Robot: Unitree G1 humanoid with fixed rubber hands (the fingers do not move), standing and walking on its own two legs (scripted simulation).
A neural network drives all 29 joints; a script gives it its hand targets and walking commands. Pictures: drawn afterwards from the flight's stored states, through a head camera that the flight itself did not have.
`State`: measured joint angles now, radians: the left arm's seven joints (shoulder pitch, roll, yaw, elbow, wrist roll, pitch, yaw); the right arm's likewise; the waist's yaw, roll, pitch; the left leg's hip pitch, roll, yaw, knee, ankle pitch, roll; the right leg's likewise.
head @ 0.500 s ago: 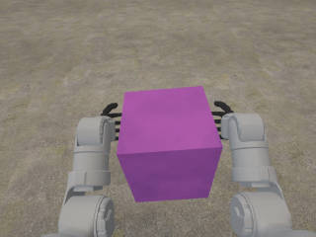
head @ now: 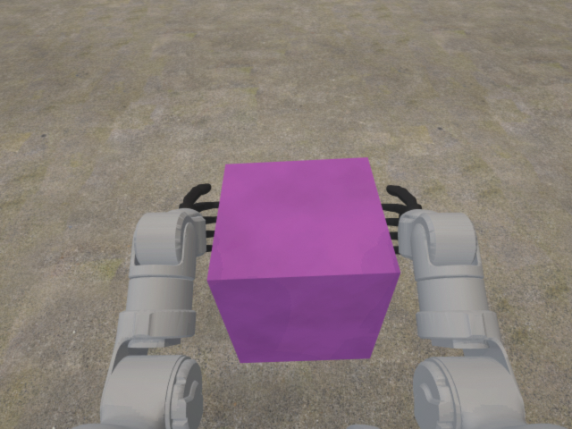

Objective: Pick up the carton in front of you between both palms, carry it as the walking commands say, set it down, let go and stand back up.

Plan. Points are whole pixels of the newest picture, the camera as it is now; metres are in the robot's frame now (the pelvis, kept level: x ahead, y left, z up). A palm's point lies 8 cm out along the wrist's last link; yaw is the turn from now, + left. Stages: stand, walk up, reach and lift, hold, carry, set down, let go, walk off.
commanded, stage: carry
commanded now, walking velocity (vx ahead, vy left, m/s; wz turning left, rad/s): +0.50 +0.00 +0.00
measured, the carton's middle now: (300, 265) +0.35 +0.00 +0.02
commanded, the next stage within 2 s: none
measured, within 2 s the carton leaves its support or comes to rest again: neither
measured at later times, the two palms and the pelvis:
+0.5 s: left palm (229, 152) +0.55 +0.13 +0.08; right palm (389, 146) +0.58 -0.17 +0.07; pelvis +0.28 -0.04 +0.01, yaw +3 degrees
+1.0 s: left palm (221, 67) +0.86 +0.17 +0.09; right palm (348, 67) +0.85 -0.12 +0.09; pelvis +0.59 +0.03 +0.01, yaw -1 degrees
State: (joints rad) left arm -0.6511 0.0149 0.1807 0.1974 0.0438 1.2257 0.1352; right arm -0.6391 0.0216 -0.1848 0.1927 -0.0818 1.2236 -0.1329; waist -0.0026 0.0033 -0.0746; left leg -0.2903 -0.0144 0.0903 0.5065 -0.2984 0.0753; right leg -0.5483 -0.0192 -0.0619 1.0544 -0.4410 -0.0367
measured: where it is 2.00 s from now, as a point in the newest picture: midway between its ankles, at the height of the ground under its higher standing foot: (287, 205)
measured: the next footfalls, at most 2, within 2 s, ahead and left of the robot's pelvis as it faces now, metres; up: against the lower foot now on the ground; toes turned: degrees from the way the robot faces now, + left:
right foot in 0.30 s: +0.33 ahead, -0.11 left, +0.00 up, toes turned -7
left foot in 0.80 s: +0.65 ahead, +0.11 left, +0.00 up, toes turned +12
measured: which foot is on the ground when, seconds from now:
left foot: down 0.00-0.32, up 0.34-0.78, down 0.80-1.00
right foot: up 0.00-0.28, down 0.30-0.82, up 0.84-1.00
